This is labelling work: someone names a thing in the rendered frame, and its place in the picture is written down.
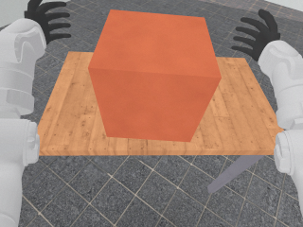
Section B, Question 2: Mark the right robot forearm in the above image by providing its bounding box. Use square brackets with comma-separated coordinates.
[258, 40, 303, 131]

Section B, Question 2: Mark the left robot upper arm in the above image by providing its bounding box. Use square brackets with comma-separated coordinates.
[0, 118, 40, 227]

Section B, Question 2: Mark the robot left hand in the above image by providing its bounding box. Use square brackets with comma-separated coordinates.
[24, 0, 71, 45]

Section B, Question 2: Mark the table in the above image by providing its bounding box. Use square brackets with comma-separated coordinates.
[37, 51, 284, 193]

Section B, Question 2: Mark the right robot upper arm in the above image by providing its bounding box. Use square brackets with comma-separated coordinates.
[274, 130, 303, 218]

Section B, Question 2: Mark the robot right hand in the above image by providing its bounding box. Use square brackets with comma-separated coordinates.
[231, 9, 280, 61]

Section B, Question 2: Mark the carton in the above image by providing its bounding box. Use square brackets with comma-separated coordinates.
[88, 9, 222, 143]

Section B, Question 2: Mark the left robot forearm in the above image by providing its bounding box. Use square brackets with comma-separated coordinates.
[0, 18, 46, 119]

